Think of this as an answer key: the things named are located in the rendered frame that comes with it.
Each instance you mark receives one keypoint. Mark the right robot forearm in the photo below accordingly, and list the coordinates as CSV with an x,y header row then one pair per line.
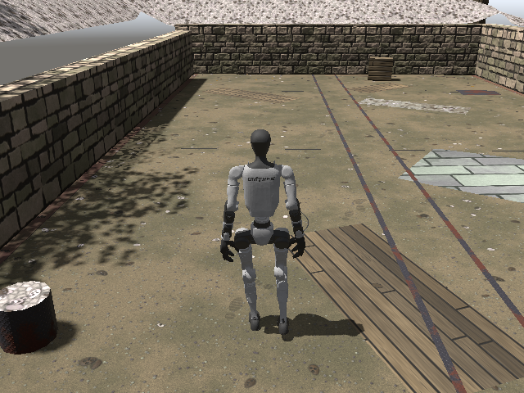
x,y
296,221

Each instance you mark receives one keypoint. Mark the left robot hand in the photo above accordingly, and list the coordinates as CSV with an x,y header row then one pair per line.
x,y
225,251

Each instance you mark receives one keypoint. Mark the right robot upper arm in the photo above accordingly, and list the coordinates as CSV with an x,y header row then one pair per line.
x,y
290,186

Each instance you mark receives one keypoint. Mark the left robot forearm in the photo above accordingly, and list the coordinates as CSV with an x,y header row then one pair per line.
x,y
227,223

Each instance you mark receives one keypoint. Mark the robot left thigh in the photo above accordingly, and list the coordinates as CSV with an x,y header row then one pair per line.
x,y
242,241

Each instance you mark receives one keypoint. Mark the right robot hand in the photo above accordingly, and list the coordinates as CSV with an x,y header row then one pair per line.
x,y
300,246

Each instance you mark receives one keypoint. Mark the left robot shin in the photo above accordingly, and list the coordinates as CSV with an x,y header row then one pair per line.
x,y
251,297

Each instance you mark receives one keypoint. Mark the left robot upper arm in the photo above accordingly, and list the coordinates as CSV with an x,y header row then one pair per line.
x,y
235,173

